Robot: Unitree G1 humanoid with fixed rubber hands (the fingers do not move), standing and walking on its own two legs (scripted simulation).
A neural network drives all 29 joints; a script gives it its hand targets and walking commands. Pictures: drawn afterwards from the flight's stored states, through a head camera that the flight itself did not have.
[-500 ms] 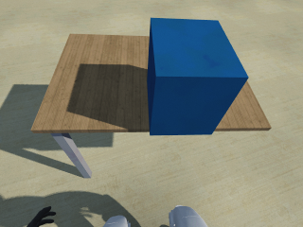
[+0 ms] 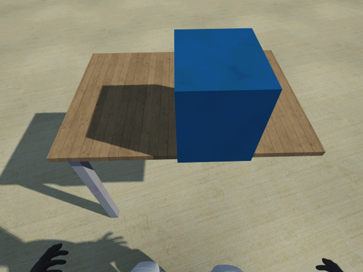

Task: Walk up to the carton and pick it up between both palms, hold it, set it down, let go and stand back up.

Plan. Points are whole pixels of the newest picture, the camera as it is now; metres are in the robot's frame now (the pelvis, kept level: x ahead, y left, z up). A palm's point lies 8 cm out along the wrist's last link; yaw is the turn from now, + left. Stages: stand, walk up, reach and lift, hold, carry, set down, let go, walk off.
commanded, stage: walk up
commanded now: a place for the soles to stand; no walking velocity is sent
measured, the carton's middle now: (213, 97) +0.56 -0.06 +0.04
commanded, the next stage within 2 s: none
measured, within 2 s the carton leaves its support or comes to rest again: neither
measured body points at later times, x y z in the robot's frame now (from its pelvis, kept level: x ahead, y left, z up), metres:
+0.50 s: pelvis +0.02 +0.01 +0.02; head +0.03 +0.02 +0.47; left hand +0.14 +0.33 -0.10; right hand +0.10 -0.32 -0.08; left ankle +0.03 +0.14 -0.72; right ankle +0.03 -0.09 -0.72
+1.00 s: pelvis +0.02 +0.02 +0.03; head +0.03 +0.03 +0.48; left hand +0.11 +0.33 -0.10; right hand +0.12 -0.32 -0.08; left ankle +0.03 +0.14 -0.72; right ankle +0.03 -0.09 -0.72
